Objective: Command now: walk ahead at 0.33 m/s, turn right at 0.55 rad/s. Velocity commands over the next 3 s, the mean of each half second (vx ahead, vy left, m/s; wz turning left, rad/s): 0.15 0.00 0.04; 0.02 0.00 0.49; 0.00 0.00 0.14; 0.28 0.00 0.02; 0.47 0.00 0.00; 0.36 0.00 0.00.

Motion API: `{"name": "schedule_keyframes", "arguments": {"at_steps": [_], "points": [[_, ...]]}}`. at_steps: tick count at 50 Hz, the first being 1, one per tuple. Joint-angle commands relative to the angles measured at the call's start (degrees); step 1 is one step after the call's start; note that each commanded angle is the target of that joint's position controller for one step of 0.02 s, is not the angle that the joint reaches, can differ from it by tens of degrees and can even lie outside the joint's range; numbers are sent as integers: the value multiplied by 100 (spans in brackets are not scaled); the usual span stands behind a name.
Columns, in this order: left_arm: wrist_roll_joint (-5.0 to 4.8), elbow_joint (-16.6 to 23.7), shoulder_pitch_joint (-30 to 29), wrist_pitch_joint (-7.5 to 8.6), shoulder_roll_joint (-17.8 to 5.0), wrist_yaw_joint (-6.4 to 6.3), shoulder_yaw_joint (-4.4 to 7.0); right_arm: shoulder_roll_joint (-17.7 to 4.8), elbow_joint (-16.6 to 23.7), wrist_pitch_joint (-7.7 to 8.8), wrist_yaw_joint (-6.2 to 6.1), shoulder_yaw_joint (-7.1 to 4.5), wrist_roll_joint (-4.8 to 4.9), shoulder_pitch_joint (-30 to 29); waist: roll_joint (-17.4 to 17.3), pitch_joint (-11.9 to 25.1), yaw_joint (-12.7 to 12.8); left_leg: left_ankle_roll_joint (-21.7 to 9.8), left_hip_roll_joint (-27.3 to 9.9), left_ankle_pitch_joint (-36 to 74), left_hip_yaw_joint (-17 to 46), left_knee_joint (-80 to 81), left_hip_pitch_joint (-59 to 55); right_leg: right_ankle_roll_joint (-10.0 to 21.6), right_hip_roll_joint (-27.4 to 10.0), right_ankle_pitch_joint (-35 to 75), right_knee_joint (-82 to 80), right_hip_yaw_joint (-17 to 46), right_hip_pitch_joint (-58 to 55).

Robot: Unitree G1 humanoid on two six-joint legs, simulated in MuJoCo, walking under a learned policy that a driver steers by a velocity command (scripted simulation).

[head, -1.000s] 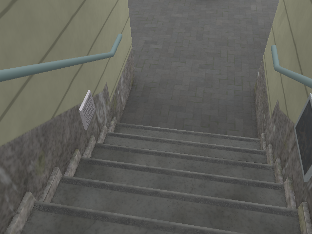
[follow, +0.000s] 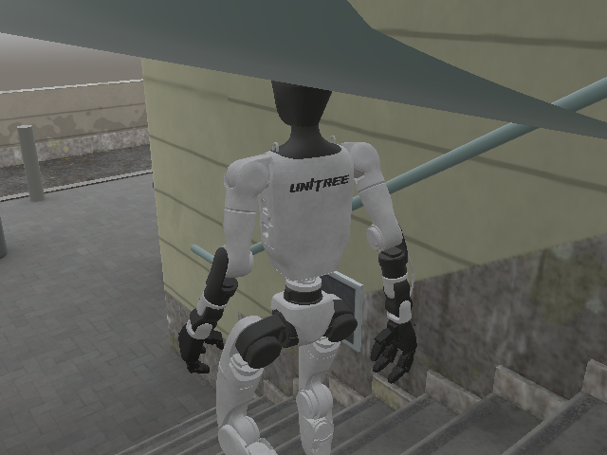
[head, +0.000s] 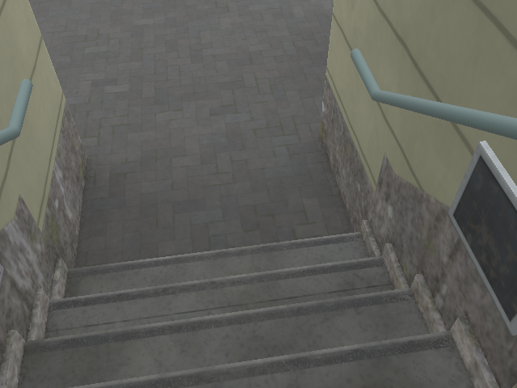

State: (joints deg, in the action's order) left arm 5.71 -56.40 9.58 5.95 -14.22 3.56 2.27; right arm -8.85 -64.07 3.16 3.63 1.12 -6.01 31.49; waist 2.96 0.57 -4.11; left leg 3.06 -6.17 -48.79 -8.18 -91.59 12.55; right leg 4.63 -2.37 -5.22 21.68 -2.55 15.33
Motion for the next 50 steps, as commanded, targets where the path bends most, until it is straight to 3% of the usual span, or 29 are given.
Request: {"name": "schedule_keyframes", "arguments": {"at_steps": [1,2,4,6,8,9,11,12,14,18,20,21,22,23,24,25,26,27,28,29,31,32,34,38,39,41,43,46,50], "points": [[-111,-960,3507,51,-1450,-235,515,-735,1740,362,59,-208,489,-2159,275,1420,1846,115,314,-593,572,-2374,5385,1956,-1825,6642,1605,1924,-5723],[-160,-523,2443,5,-855,-254,315,-843,2066,426,-122,-225,498,-2503,-492,1032,1377,-56,-88,-119,1050,-1098,5228,1776,-1933,4953,1463,2031,-4335],[-136,-93,1080,37,-110,-151,-53,-511,1525,344,-273,-169,229,-1317,-659,-405,262,-332,-547,2027,1432,1485,3342,1350,-1649,3647,697,1392,-147],[-257,-41,1214,131,-209,-39,-79,-370,839,173,-51,-248,133,-327,140,-790,-60,-348,-81,4362,772,2877,1596,1298,-895,3491,365,610,1933],[23,51,1070,163,-523,73,-75,-282,543,102,265,-170,86,350,45,-312,-305,-296,221,5664,655,2220,380,1068,-653,2774,1137,410,3048],[-23,13,1430,207,-202,-127,-129,-381,793,144,245,-190,-19,-368,-341,-176,205,-246,-142,6720,1200,3318,1750,935,-825,1803,1285,691,1820],[-196,-499,2477,167,220,-370,-291,-645,1260,112,57,-224,23,-1832,-21,-247,868,-151,-449,6651,1519,4358,3869,899,-1347,1022,2036,1533,-155],[-149,-464,2587,120,301,-455,-373,-654,1070,89,53,-150,77,-1887,-450,-270,995,-191,-586,8246,1673,5624,3583,588,-1137,-185,2480,1329,85],[61,-215,1799,-67,91,-262,-452,-585,1003,-3,115,-121,48,-1707,80,-304,510,-250,-71,8157,932,5261,1202,574,-832,-1149,2316,995,2269],[-127,-50,1263,-82,-374,-36,-423,-935,959,16,79,-275,162,-1391,-134,-764,233,-201,-45,6389,750,6423,91,245,-1350,-1277,2925,1161,2007],[-11,-64,1435,-277,-1171,-108,-100,-1513,887,91,-175,-575,339,-1136,-495,-361,312,-583,314,6760,347,7640,-748,118,-1110,-992,4438,759,1092],[13,-184,1816,-318,-985,-14,-55,-1934,662,136,-304,-768,228,-304,-878,498,137,-1102,5,8317,629,7499,-1857,-332,-467,-1254,6348,147,949],[-117,8,2802,-291,171,58,-258,-2470,823,87,-316,-852,224,122,-2465,2236,551,-2724,-1335,11944,1983,5533,-4313,-867,308,-4674,9467,-421,2443],[-407,569,1658,-289,-350,39,-141,-2319,692,141,-131,-832,146,768,-1589,2119,-118,-2845,-1477,12654,2817,5672,-4563,-942,549,-5116,10707,-50,3918],[-612,1538,184,-207,-568,-107,-86,-2126,1055,194,-65,-797,123,322,-1192,1576,-328,-2874,-1813,11046,3221,5921,-3938,-953,473,-5002,10261,143,5096],[-618,1769,36,-177,-559,-289,-85,-1990,1109,204,-26,-745,259,40,-988,1088,-132,-2949,-2187,9062,3767,6215,-2794,-864,143,-4483,9998,542,5246],[-385,1521,614,-193,-206,-417,-239,-1434,1017,156,4,-517,124,-144,-142,614,267,-2593,-2009,7844,3341,6424,-1440,-589,-193,-3375,8955,995,4667],[-311,1283,1163,-214,-64,-533,-254,-1124,935,95,8,-376,-1,156,-288,6,570,-2521,-1771,7704,3138,6689,-55,-499,-228,-2963,8802,826,4061],[-359,1373,1349,-281,77,-602,-306,-1018,928,148,-70,-319,21,316,-893,-157,744,-2455,-1413,7679,3065,6818,467,-479,-78,-2837,9143,527,3930],[-174,1310,1509,-328,195,-576,-362,-562,998,256,-217,-166,187,75,-643,-50,753,-2022,-691,6619,2685,6645,729,-505,-119,-1385,8191,611,3963],[-269,1638,1186,-373,141,-460,-372,-997,1208,366,-321,-189,176,3,-925,161,671,-1820,-399,6929,2720,6441,918,-721,80,-1058,8688,270,4235],[-278,1720,1030,-382,-40,-375,-364,-1029,1420,355,-388,-195,235,-101,-429,267,460,-1954,-396,6440,2557,6439,1037,-873,65,-265,7547,396,4271],[-244,1921,601,-418,45,-255,-400,-980,1390,330,-432,-153,140,134,-500,177,378,-1929,-340,5747,2831,6539,1021,-1041,-131,142,6270,343,4238],[-27,2096,232,-511,45,-244,-414,-1108,1446,305,-326,-254,203,16,-718,147,382,-1985,-277,3619,3618,6788,1174,-1032,-117,-407,5331,388,3578],[69,1932,704,-437,-65,-234,-389,-1165,1441,321,-304,-258,35,-49,-926,407,523,-1966,-227,4283,3597,6294,1200,-977,-36,122,6264,386,3234],[-62,2344,-133,-424,-213,-325,-295,-1041,1510,317,-356,-275,181,-39,-494,381,204,-2073,-353,4990,3750,5957,479,-1038,-47,-1016,5220,445,3697],[-246,2513,-637,-520,131,-427,-389,-928,1349,245,-438,-354,354,385,-935,254,-181,-2148,-456,4338,4408,6304,-186,-1058,63,-1842,3841,536,3843],[-199,2298,4,-500,27,-431,-272,-1063,1646,202,-405,-418,249,-90,-1055,443,87,-2149,-323,5236,4063,6066,610,-890,429,-1782,3678,188,2415],[-593,1936,715,-468,-164,-454,-69,-1302,1730,32,-397,-552,475,-629,-870,650,398,-2011,-298,5570,4327,5966,922,-545,507,-527,984,298,456]]}}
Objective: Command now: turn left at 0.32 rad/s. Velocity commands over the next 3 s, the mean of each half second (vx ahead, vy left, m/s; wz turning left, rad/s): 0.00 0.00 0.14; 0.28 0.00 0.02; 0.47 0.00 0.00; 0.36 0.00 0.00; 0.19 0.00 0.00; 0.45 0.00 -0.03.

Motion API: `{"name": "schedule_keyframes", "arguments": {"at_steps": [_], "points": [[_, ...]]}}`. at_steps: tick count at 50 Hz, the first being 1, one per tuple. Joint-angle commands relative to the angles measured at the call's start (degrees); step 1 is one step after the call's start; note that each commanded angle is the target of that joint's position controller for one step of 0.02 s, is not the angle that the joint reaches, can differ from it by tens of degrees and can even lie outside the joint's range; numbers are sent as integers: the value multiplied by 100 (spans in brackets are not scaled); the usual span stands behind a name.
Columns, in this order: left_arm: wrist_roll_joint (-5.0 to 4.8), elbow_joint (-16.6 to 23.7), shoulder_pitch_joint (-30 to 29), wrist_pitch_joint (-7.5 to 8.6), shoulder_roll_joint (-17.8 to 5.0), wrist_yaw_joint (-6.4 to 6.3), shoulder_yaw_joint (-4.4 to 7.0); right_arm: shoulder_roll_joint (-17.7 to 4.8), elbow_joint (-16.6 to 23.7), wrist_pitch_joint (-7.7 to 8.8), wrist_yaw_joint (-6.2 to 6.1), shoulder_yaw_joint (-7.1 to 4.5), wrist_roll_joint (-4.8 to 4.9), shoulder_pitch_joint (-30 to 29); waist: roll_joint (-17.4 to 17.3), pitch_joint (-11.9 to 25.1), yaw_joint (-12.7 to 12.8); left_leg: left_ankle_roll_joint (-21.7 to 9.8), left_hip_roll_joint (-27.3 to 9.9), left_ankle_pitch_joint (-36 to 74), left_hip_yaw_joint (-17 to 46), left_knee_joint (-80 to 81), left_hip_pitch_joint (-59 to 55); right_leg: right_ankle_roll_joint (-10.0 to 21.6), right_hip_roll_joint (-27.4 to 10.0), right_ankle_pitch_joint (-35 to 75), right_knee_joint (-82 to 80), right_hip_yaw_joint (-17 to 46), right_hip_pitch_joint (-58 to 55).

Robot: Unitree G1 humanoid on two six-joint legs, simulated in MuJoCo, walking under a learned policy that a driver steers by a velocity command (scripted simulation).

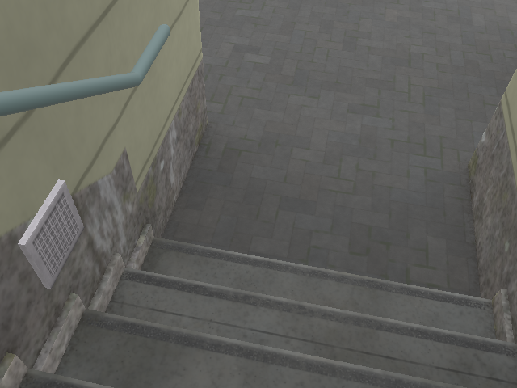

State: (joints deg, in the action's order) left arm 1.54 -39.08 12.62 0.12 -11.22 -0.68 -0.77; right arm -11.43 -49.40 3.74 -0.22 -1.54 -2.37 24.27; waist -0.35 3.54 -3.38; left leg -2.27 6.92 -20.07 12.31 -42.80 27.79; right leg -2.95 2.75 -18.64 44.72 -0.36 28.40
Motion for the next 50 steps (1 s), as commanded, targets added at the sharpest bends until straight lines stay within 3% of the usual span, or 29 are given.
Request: {"name": "schedule_keyframes", "arguments": {"at_steps": [1,2,3,4,6,7,8,12,17,19,22,24,25,26,27,30,32,35,38,40,41,42,43,44,45,46,47,49,50], "points": [[-123,44,978,131,-694,-84,397,-824,190,16,-13,-219,77,296,-225,587,538,-1117,-1328,2217,1920,618,261,546,-336,1659,-1544,428,-2350],[25,-34,1588,182,-1345,-173,565,105,460,37,-33,2,122,650,1329,1248,463,-148,-169,-375,494,-822,2010,2304,-1988,5407,-1677,2372,-4400],[594,-114,2485,210,-1377,-14,697,-302,906,-43,-243,-113,181,-407,790,541,1442,402,745,-2260,528,-1878,4518,3300,-2986,5351,-2185,4250,-5086],[754,-392,2456,167,-1181,93,625,-277,955,-163,-368,-101,57,-1049,-240,-47,1342,530,503,-1568,797,-2670,5230,3093,-3009,5503,-2240,3756,-4688],[185,-199,1242,149,-538,474,418,-707,517,-231,-447,-225,-110,-460,378,342,610,660,354,-402,509,-3313,4120,2160,-2007,5656,-1986,2136,-3149],[45,-268,944,191,-491,604,404,-680,343,-185,-310,-190,-204,-18,510,308,241,649,296,113,106,-3991,3557,1603,-1484,5533,-1891,1419,-2305],[69,-245,706,258,-564,668,411,-630,262,-156,-102,-161,-279,342,545,391,-54,653,231,441,-277,-4807,2931,1380,-1200,4811,-2038,1021,-1384],[-25,-582,552,458,-469,565,223,-368,108,-116,371,-10,-77,443,223,-10,-49,817,-442,1327,-479,-5071,2328,1055,-869,934,-2502,843,-122],[-281,-984,458,713,-619,542,-17,-443,127,-154,575,1,-56,-419,448,-390,169,1247,-1400,1613,-822,-1604,1294,591,-814,-863,-2501,1143,-249],[-366,-1100,539,724,-964,650,14,-593,41,-116,632,-68,10,-587,697,-411,194,1284,-1208,835,-1224,-652,-52,489,-879,-1336,-2561,1320,52],[-543,-1113,299,644,-1049,920,41,-616,-128,-29,532,-73,211,-545,470,-138,-18,1053,-1265,1462,-1133,890,-1036,468,-1167,765,-2245,1718,-884],[-347,-1251,936,550,-964,809,209,-700,-287,-53,471,-86,194,-767,-38,-187,587,606,-1160,583,-1202,1093,-941,559,-907,162,-2397,1392,-1312],[-120,-1221,679,268,-291,344,51,-529,-492,-357,70,-52,387,-725,-317,-453,678,342,-1281,2217,-827,1395,-1147,571,-892,2818,-1872,761,-1275],[-92,-1299,707,135,-361,170,47,-260,-475,-425,-60,14,453,-629,-183,-185,561,302,-1327,2749,-809,1449,-1140,652,-762,3050,-1579,526,-1699],[-96,-1347,818,55,-394,103,59,-305,-548,-460,-106,24,398,-609,-382,-20,615,269,-1315,2489,-864,1429,-1233,672,-725,2558,-1628,497,-1885],[-125,-1375,680,-151,-754,103,200,-435,-516,-605,-98,-93,262,-760,241,-531,621,73,-755,-692,-1301,1234,-859,970,-692,-1339,-2221,814,-1453],[-86,-1330,693,-178,-1018,88,308,-443,-470,-611,-99,-119,258,-902,648,-1165,616,-25,-573,-848,-1565,829,-387,1070,-1008,-2703,-2849,1383,-1143],[-48,-1358,790,-123,-1125,55,426,-414,-477,-494,-83,-150,172,-1033,710,-1372,598,-101,-577,-454,-1743,657,-375,1351,-1305,-2500,-2988,1792,-1100],[-92,-1185,183,-93,-944,1,464,-447,-863,-393,-56,-210,212,-200,382,-1159,77,-252,-514,-505,-1631,1058,-1675,1271,-931,-2126,-2233,1200,-351],[1,-918,-215,-24,-555,25,411,-917,-1226,-352,-87,-349,185,668,-921,-1038,-280,-806,-1538,-1370,395,1908,-2916,862,-35,-1472,-150,44,1118],[130,-777,-338,13,-665,36,459,-1261,-1346,-335,-67,-434,219,1092,-1369,-1023,-442,-1348,-2450,-1307,1905,2395,-3314,750,19,-2039,876,-180,2077],[149,-757,-458,67,-858,39,542,-1299,-1296,-267,-46,-437,173,1107,-756,-1185,-437,-1618,-2763,-920,2311,2511,-3228,677,-249,-1916,1403,172,2505],[80,-835,-335,103,-792,61,551,-1254,-1172,-223,-50,-445,146,735,-422,-1131,-243,-1605,-2666,-916,1918,2522,-2896,608,-506,-1263,1444,279,2268],[434,-870,-404,513,23,74,272,37,-985,170,108,-43,-381,1012,-623,-528,-492,-1748,-2383,-1979,1699,2614,-2406,784,-453,-1316,2061,573,1813],[142,-1031,-101,269,-800,145,569,-1312,-1171,-39,-45,-468,67,373,-466,-1166,94,-1562,-2498,-475,1459,2381,-2537,628,-691,-208,1916,333,2188],[192,-1086,-54,155,-1000,148,630,-1195,-1026,-83,-50,-445,77,276,-245,-778,73,-1440,-2340,472,1184,2185,-2329,548,-684,66,1950,322,1773],[164,-1176,166,84,-843,170,612,-1075,-1008,-82,-27,-387,90,241,-378,-685,210,-1318,-2215,1259,777,2056,-1973,497,-643,304,2038,223,1341],[89,-1144,-234,17,-808,226,678,-589,-1150,-28,-44,-239,133,335,-386,-797,167,-1114,-1982,550,440,1416,-2070,427,-791,1999,1542,726,1726],[123,-1107,-393,29,-787,266,670,-589,-1145,6,-78,-225,157,449,-410,-771,96,-1002,-1903,302,347,1239,-2115,467,-788,2613,1123,731,1822]]}}
Over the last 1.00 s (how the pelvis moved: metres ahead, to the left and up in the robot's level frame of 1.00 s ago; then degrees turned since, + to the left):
0.29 0.05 -0.21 19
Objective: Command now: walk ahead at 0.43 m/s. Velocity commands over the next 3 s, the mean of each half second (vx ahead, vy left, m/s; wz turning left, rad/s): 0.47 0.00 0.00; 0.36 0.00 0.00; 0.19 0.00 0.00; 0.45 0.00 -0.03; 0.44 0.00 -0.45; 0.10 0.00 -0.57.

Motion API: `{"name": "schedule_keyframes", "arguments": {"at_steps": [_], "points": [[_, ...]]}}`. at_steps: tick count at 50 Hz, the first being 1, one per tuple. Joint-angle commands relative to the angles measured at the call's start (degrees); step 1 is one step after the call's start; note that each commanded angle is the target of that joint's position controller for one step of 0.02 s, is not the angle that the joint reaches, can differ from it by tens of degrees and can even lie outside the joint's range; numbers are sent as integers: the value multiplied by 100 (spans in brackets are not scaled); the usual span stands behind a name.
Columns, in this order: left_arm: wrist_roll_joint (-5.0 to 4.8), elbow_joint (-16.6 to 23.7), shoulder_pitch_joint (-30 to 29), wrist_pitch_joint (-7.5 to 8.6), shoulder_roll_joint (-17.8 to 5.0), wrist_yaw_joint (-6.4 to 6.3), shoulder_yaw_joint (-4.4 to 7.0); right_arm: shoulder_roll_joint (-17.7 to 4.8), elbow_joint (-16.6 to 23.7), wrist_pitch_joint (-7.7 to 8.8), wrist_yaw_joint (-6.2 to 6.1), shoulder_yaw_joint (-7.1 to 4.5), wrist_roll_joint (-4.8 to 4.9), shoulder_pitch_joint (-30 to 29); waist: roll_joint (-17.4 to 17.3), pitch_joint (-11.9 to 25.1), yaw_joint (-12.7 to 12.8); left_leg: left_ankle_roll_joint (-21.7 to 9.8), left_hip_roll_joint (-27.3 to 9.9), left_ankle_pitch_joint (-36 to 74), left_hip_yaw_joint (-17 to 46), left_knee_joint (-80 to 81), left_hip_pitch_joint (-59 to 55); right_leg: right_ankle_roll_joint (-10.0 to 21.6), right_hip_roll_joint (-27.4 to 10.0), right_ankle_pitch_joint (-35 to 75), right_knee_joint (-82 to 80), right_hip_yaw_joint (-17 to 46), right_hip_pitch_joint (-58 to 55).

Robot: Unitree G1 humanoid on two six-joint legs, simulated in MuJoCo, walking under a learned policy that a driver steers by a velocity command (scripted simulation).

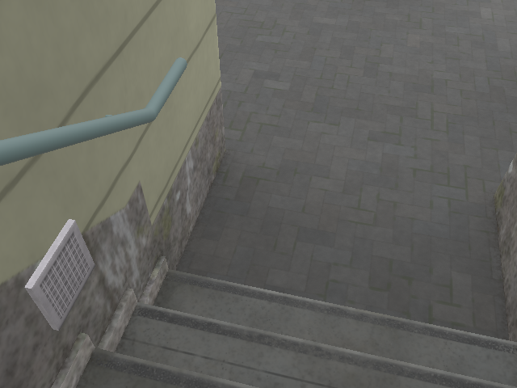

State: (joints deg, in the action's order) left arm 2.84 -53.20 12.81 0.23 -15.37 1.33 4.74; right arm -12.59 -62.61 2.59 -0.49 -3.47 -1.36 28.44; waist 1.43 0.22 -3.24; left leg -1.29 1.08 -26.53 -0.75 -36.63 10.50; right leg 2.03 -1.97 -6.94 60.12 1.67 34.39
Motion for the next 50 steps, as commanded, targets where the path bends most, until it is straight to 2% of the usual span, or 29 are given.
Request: {"name": "schedule_keyframes", "arguments": {"at_steps": [1,2,4,6,8,11,12,13,14,15,16,17,19,21,22,23,25,29,34,36,38,39,40,41,43,44,46,48,50], "points": [[-24,419,-643,35,-292,146,79,-486,310,144,-62,-29,45,-192,-443,-575,124,-1002,-1065,329,1289,577,453,-47,-190,2337,-1180,235,618],[45,438,-736,26,-110,247,8,-447,357,159,-82,19,41,-454,-518,-507,166,-790,-865,-20,1028,419,1199,-34,-71,3072,-1619,41,-282],[-119,526,-1061,11,120,345,-115,-633,484,161,-101,-15,85,-511,-565,-504,-8,-606,-737,-211,581,412,2299,-114,142,3421,-2247,-357,-1893],[-263,583,-1229,-79,-23,303,-109,-737,476,77,-154,-50,-46,-353,-782,-777,-173,-623,-843,-84,685,-118,1985,-147,66,2822,-2519,-216,-1807],[-239,433,-850,-88,-170,152,-64,-719,443,-12,-250,-50,-122,-287,-820,-776,-166,-675,-964,609,751,-1110,1592,-164,66,2765,-2694,-512,-2062],[-62,-459,1667,73,-408,-53,77,-798,211,-126,-366,-131,-121,-30,252,-300,1011,-709,-274,1947,280,-5073,1099,105,-132,2281,-4994,-383,-3568],[-79,-727,2403,174,-756,-1,143,-385,106,-114,-301,-157,-82,241,1371,102,1076,-611,624,-2268,281,-8002,2984,238,-805,4237,-3485,160,-5158],[-142,-677,2260,263,-834,67,-34,-100,297,-35,-367,-67,152,815,1622,472,320,-669,347,-2592,690,-8786,4514,-67,-1440,7124,-1473,603,-5894],[-306,-647,2473,232,-900,82,29,-347,317,0,-381,-83,244,759,1017,1059,518,-661,213,-1928,600,-8720,5050,77,-1882,6055,-1773,1007,-5993],[-311,-676,2327,169,-944,1,25,-389,401,-39,-385,-85,215,266,909,868,509,-541,84,-1179,350,-8460,5454,697,-2214,3252,-2591,1717,-5165],[-289,-563,1948,155,-654,-101,-18,-464,540,-150,-334,-89,3,-476,1038,402,582,-518,-209,-524,390,-7961,5634,847,-2170,839,-3312,2298,-4269],[-147,-510,1793,207,-308,-83,-168,-625,538,-237,-259,-122,-53,-816,686,-179,502,-453,-405,-96,549,-7343,5393,1036,-2018,298,-3368,2347,-3238],[-76,-573,1419,380,59,-55,-346,-460,401,-268,-174,-128,-40,-901,37,-791,35,-383,-485,1321,889,-5344,4787,667,-1457,1113,-2973,1660,-1788],[-200,-448,970,539,-216,-186,-331,-251,667,-309,-63,-57,-158,-1644,431,-1035,-94,-67,-450,2477,219,-2829,3172,721,-1008,1030,-3829,1198,-359],[-212,-564,1309,509,-450,-244,-246,-210,481,-375,-53,-37,-296,-1506,442,-690,-55,-29,-386,2540,206,-2924,2848,853,-1108,2106,-3561,1284,-699],[-182,-602,1442,489,-526,-234,-205,-187,257,-421,-31,-40,-212,-996,760,-300,-176,-96,-322,3079,137,-3306,2763,830,-1131,2428,-3230,1243,-1159],[-350,-830,1909,514,185,-326,-373,-382,509,-266,50,-93,-93,-1942,77,-662,116,-286,-441,4392,592,-1707,4004,763,-761,764,-2690,1187,-2250],[-164,-761,1824,488,82,-305,-349,-74,622,-125,273,86,-63,-2824,-47,-713,555,-249,-187,5831,-40,-344,2390,702,-373,-817,-2581,853,-1444],[-67,-1051,2474,335,215,-304,-383,-38,1173,-81,194,235,57,-3588,96,-1246,1317,-228,-179,4698,-329,1068,2013,661,-236,555,-1586,701,-2169],[81,-1232,2658,190,216,-419,-419,-211,950,22,108,188,81,-2921,-57,-1252,1262,-241,-225,4088,-302,1883,1656,676,-252,2028,-647,778,-2771],[45,-1329,2254,167,-69,-428,-379,-461,53,98,79,22,98,-432,-73,-164,97,-419,-290,5486,-315,2217,-581,632,-274,3155,1625,550,-2491],[-85,-1283,2055,178,-56,-366,-353,-674,-263,90,119,-46,-28,491,-761,60,-345,-774,-753,6636,58,2542,-2072,362,452,127,3996,92,-1023],[-433,-1193,2898,168,286,-451,-325,-869,-186,97,233,-40,18,718,-1287,1098,91,-1339,-2369,10417,1066,-326,-4643,178,946,-5132,5549,-134,1201],[-532,-1073,2746,212,31,-515,-340,-738,16,94,285,12,134,576,-783,1414,-84,-1684,-2724,9463,1487,-216,-4899,273,658,-4615,4935,372,2174],[-142,-829,1770,111,-193,-469,-263,-505,278,-19,70,23,155,-409,-374,660,141,-2107,-2500,5791,1575,730,-2566,232,173,-3559,4160,347,2065],[-18,-733,1478,72,-319,-440,-184,-393,413,37,-18,108,100,-943,-5,203,366,-1871,-2274,5039,1340,1053,-1324,113,125,-2176,2985,619,1628],[35,-870,1460,-123,305,-329,-274,-87,389,162,-77,299,120,-1143,-161,-299,727,-1470,-1490,5882,395,1374,1258,-191,126,-454,646,356,-544],[33,-1078,1945,-235,607,-331,-377,-332,371,229,-148,342,232,-1203,-517,248,983,-1289,-1230,6973,50,1013,1884,-256,311,155,206,-146,-1900],[-36,-1018,1690,-202,233,-364,-243,-492,151,301,-167,272,347,-722,-881,292,790,-1166,-1103,5708,323,503,976,-95,225,1402,241,231,-859]]}}
Over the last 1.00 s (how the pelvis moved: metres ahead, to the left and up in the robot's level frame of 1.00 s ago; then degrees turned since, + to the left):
0.11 -0.01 0.00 2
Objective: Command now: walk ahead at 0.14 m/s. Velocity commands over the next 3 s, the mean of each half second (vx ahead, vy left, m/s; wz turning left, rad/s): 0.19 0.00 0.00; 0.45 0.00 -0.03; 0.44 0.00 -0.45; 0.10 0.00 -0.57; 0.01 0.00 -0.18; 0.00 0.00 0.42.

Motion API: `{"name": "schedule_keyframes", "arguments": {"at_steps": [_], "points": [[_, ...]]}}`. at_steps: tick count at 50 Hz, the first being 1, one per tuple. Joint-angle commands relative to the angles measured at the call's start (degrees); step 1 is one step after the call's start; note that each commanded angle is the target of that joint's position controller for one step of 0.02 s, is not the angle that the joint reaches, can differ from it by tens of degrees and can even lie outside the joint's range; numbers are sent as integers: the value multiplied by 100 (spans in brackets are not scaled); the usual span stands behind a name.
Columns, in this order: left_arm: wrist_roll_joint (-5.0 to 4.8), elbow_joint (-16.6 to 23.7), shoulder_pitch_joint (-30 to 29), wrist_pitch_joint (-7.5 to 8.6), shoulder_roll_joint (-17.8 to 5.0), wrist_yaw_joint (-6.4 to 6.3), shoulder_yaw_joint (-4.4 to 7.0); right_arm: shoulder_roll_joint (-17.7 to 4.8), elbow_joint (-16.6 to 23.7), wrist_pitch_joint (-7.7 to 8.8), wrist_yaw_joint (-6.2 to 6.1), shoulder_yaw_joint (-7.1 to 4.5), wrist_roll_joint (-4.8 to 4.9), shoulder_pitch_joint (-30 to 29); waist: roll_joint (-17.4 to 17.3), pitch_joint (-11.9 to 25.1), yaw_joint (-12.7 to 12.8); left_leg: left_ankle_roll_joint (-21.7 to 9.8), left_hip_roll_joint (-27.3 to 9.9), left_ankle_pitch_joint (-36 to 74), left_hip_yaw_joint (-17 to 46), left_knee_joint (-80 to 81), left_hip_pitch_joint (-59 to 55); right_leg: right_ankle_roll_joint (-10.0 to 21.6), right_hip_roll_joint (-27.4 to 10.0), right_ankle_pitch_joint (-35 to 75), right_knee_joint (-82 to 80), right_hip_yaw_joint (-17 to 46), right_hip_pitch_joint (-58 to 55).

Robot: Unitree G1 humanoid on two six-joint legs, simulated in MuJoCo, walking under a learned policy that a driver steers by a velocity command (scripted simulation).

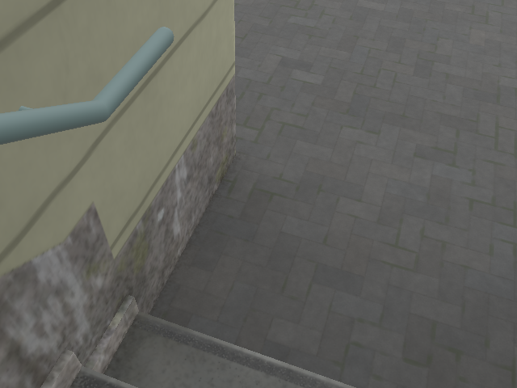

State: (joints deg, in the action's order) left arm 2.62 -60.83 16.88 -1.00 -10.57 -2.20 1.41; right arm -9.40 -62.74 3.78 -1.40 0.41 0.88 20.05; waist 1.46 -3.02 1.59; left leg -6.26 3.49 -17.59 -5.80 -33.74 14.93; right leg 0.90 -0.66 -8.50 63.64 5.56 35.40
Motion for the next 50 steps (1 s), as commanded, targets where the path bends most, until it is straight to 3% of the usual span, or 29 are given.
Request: {"name": "schedule_keyframes", "arguments": {"at_steps": [1,6,11,13,15,16,17,18,19,21,23,27,30,31,33,34,35,36,37,38,40,42,43,44,45,46,47,48,50], "points": [[6,-73,844,-21,-501,-15,152,-557,16,164,-106,-49,137,412,-766,375,157,-661,-1350,3934,1066,111,9,92,-62,1625,-537,104,-166],[30,356,-418,132,-343,147,56,-307,-46,70,-249,91,-60,542,-333,77,-178,-625,-1234,809,1489,-780,719,-112,-78,3006,-2268,206,-392],[-288,478,-741,177,-391,203,-7,-556,-36,-117,-247,68,-325,728,-265,-319,-638,-577,-1209,300,1645,-1470,1504,-204,-336,2673,-4333,-184,-1881],[-316,269,-137,111,-460,273,58,-689,39,-254,-268,43,-393,632,-285,-298,-432,-670,-1224,-137,1886,-1955,1788,41,-507,2179,-4988,-353,-2691],[-331,-294,1096,112,-798,358,210,-577,-19,-345,-216,6,-411,952,565,142,-92,-571,-487,-1824,1267,-4106,2119,147,-574,2409,-4726,-480,-3873],[-252,-528,1739,166,-907,415,234,-179,7,-284,-131,16,-312,1340,1425,786,-42,-424,-16,-4028,864,-6138,3204,345,-1104,4067,-3111,103,-4978],[-306,-609,2216,148,-920,476,221,-306,95,-255,-108,-77,-94,1300,1534,1042,151,-322,186,-4378,250,-8079,4473,518,-1552,2562,-2691,689,-5448],[-310,-666,2433,98,-1732,462,468,-458,457,-168,-49,-96,-157,849,1950,1049,314,-292,185,-3117,297,-8752,5734,1640,-2645,-2101,-4393,2963,-5341],[-337,-612,2087,85,-1513,377,449,-592,757,-154,-29,-112,-436,-297,1126,193,398,-115,-177,-2380,440,-8872,6544,1836,-2764,-4345,-5311,3462,-4668],[-48,-172,987,85,-963,217,227,-556,902,-302,45,-162,-355,-871,435,-534,75,251,-476,-1040,608,-7974,6129,1418,-2052,-4069,-5131,2385,-3119],[-18,-258,733,225,-478,170,8,-87,935,-450,117,-60,-384,-670,265,-682,-309,475,-293,-431,724,-8069,5510,1150,-1511,-3540,-4827,1674,-1657],[-243,-65,149,570,-670,105,-147,-5,1367,-412,149,17,-327,-823,53,-664,-702,863,-172,1747,537,-5824,4035,969,-1060,-2957,-4752,781,336],[-375,-46,397,653,-1066,44,-2,-290,1595,-415,175,-23,-408,-1246,435,-272,-392,822,-504,2678,401,-3212,2298,1048,-1052,-2021,-5542,647,-140],[-310,-199,713,633,-1115,47,51,-352,1465,-455,166,-74,-392,-1052,842,-138,-319,758,-659,2837,701,-3671,2437,1163,-1347,-1719,-5391,866,-955],[-145,-218,1208,583,-886,96,61,-662,1360,-464,146,-202,-291,-1133,555,-318,-24,721,-695,2692,562,-3463,3396,1343,-1421,-1562,-4893,774,-2324],[-197,-258,1434,571,-811,90,87,-677,1603,-448,117,-158,-242,-1709,511,-767,149,748,-886,1940,794,-2581,3857,1349,-1438,-1637,-4945,922,-2755],[855,-384,1737,840,-428,319,-128,-91,1523,-173,442,169,-881,-1128,484,-1411,154,324,-1102,1942,1039,-3138,5151,1534,-1757,-1522,-4364,1467,-2803],[766,-351,1858,900,-293,357,-114,-24,1534,-29,508,160,-895,-1007,230,-799,250,250,-1123,1441,1072,-2909,5314,1741,-1956,-1321,-4324,1647,-3546],[431,-213,1940,887,-145,323,-178,-248,1788,28,523,113,-791,-1818,-192,-399,665,304,-1082,780,779,-1709,4986,1766,-1819,-1631,-4378,1464,-3778],[-138,-54,1738,621,-1164,185,155,-720,2015,-136,361,-92,-77,-2427,455,-258,649,623,-960,1066,672,-1311,3261,1429,-1556,-826,-4293,955,-3198],[-163,173,1317,450,-1375,171,245,-581,1915,-211,389,-65,-89,-1734,688,14,356,592,-524,174,130,-780,1442,1084,-1384,68,-4057,516,-2388],[-78,133,1265,420,-1108,215,228,-700,1169,-141,344,-298,-169,-29,379,42,-414,414,-42,35,-115,-189,-520,895,-869,1420,-2444,17,-1731],[-112,261,1052,488,-968,232,248,-1144,864,-36,270,-460,-270,1171,-364,441,-991,78,-955,-28,1033,116,-1798,568,-403,603,-425,-446,-709],[-137,556,1319,638,-268,280,161,-1944,505,-20,185,-620,-274,1993,-2307,1111,-775,-782,-2432,31,3860,1101,-2970,334,599,-2842,1492,-384,1147],[67,729,447,684,-791,305,259,-1766,355,30,143,-663,-76,2154,-1489,598,-1166,-1026,-2484,-956,4450,1588,-2650,478,528,-2663,1653,271,2067],[275,1307,-878,863,-255,415,99,-839,632,575,541,-290,-871,2160,-1416,546,-1501,-1319,-2128,-2369,3963,1185,-2516,848,811,-1796,1939,891,3215],[164,1197,-940,848,-406,345,169,-627,617,637,631,-258,-786,1381,-699,217,-1014,-1246,-2135,-2035,3214,965,-1579,904,382,-1130,1729,745,3009],[155,984,-318,803,-117,263,98,-395,694,547,590,-168,-741,782,-389,429,-495,-1118,-1936,-1816,2750,692,-646,972,161,-374,1473,739,2338],[447,651,757,634,207,356,-60,-45,852,507,400,-32,-671,98,-604,575,251,-716,-1598,-407,1783,496,665,901,-195,699,1554,422,1299]]}}
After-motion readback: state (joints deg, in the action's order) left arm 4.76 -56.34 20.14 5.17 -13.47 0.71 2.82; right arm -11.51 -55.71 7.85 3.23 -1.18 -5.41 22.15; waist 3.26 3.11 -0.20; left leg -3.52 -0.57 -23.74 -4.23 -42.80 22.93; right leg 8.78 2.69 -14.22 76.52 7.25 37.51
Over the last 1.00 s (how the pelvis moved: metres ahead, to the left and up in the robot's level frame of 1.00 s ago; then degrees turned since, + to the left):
0.49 -0.08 -0.34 1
